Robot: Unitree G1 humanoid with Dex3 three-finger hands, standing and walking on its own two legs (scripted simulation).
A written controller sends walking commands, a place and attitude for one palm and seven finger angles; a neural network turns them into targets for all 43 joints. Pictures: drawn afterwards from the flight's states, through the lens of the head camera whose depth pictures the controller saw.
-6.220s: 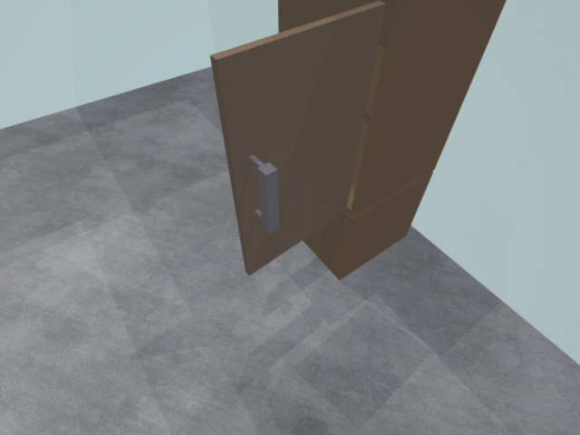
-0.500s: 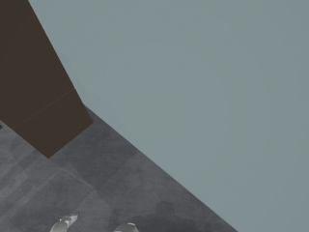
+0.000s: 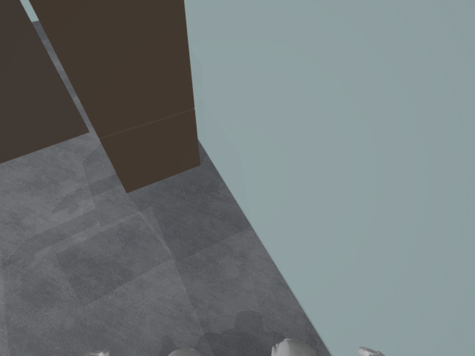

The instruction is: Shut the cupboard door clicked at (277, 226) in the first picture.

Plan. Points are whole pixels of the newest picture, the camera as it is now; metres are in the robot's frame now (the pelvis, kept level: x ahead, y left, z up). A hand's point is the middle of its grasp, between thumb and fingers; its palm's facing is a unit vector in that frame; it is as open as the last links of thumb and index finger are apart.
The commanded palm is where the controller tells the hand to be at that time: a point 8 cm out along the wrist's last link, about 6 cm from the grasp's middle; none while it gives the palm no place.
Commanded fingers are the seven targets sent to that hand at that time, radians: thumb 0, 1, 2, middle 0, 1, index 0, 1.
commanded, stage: turn to face it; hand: left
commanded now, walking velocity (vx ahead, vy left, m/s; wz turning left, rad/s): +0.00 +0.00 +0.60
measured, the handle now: out of the picture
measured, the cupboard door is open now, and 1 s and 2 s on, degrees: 94 94 94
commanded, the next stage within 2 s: take the last steps up to it in 0.98 s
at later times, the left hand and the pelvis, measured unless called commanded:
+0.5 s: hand out of the picture -0.01 +0.17 -0.18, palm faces +0.35 -0.91 -0.21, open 7.4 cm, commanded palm none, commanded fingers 0.00 0.90 0.90 -0.20 -0.30 -0.20 -0.30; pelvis +0.01 -0.03 -0.01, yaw +20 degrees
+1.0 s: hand out of the picture -0.01 +0.14 -0.15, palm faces +0.53 -0.81 -0.27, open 7.3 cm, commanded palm none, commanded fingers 0.00 0.90 0.90 -0.20 -0.30 -0.20 -0.30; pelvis +0.04 -0.07 +0.00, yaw +33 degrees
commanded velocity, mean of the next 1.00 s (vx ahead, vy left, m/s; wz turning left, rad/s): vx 0.00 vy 0.00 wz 0.47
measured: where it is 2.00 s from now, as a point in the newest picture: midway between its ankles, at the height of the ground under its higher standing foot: outside the picture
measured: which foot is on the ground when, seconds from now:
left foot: down 0.00-0.14, up 0.16-0.48, down 0.50-0.86, up 0.88-1.00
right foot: up 0.00-0.12, down 0.14-0.50, up 0.52-0.84, down 0.86-1.00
